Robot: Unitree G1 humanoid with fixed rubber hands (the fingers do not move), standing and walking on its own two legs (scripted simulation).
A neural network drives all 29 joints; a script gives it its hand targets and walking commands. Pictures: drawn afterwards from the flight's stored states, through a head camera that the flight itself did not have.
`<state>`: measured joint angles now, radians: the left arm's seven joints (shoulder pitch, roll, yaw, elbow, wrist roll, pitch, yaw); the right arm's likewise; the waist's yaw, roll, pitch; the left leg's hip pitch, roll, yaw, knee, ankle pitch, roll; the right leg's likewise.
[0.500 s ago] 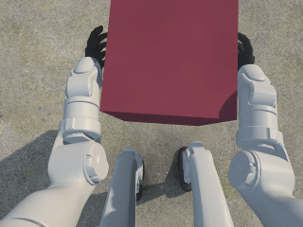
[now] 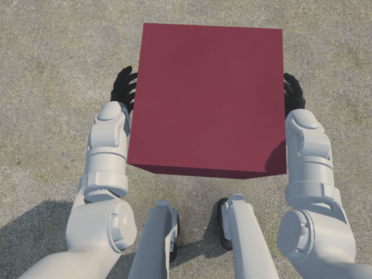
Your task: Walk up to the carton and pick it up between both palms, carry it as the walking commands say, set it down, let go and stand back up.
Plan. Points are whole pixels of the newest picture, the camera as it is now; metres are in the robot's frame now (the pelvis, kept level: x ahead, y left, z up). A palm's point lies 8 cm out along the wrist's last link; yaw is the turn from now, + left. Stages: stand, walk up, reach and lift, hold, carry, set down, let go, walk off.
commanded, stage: reach and lift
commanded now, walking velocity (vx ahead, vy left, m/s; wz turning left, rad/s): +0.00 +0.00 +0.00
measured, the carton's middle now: (204, 117) +0.45 -0.02 -0.13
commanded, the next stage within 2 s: none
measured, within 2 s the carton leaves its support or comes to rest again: neither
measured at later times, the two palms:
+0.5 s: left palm (106, 102) +0.43 +0.16 +0.02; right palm (310, 111) +0.41 -0.20 +0.01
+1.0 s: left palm (84, 100) +0.41 +0.16 +0.09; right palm (338, 111) +0.38 -0.20 +0.08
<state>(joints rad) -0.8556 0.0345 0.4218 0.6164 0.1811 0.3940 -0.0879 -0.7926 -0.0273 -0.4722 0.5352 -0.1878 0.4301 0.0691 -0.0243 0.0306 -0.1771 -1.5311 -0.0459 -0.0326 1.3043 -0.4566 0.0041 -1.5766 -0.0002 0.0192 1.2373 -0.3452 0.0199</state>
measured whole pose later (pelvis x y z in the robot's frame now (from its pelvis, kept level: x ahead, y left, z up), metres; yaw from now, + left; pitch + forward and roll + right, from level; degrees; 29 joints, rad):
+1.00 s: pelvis +0.04 +0.00 +0.12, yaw +0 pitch +21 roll -1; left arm -0.51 -0.06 0.38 0.47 0.22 0.40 -0.14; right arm -0.45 0.05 -0.39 0.40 -0.22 0.44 0.10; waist -0.03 0.03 -0.09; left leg -0.79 -0.03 -0.05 0.73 -0.30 0.01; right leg -0.83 0.00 0.02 0.66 -0.20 0.02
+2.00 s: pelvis +0.06 +0.00 +0.16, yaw +0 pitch -6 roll +0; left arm -0.21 -0.06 0.24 0.19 0.18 0.66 -0.12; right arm -0.18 0.08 -0.24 0.12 -0.19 0.72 0.06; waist -0.03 0.01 0.04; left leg -0.03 -0.02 -0.06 0.35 -0.22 0.01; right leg -0.08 0.00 0.02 0.31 -0.13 0.01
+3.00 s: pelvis +0.06 -0.01 +0.16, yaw +0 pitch -6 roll +0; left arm -0.14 -0.07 0.23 0.07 0.18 0.71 -0.10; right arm -0.15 0.07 -0.19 0.07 -0.18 0.74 0.07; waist 0.01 0.02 0.07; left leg -0.01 -0.01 -0.06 0.32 -0.20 0.00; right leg -0.07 0.01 0.02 0.30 -0.13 0.00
